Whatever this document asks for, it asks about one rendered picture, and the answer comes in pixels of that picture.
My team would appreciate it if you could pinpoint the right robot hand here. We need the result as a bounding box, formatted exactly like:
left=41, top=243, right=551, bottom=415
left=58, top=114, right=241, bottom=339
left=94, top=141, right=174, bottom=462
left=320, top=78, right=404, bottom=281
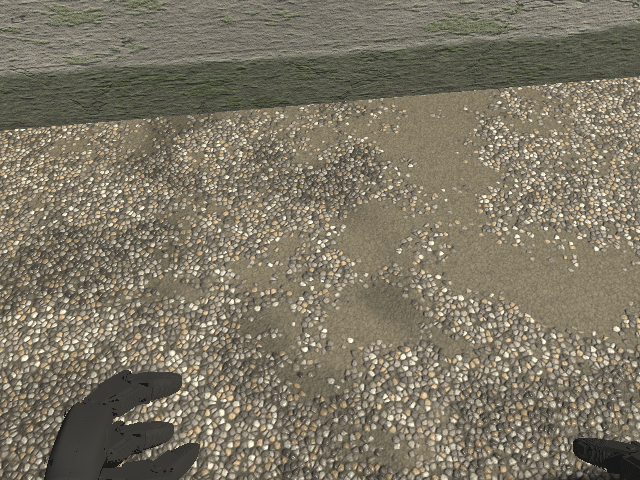
left=573, top=438, right=640, bottom=480

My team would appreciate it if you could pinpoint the left robot hand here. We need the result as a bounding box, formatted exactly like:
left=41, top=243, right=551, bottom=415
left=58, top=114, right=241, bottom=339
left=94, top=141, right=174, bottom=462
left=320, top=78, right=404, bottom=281
left=44, top=370, right=200, bottom=480

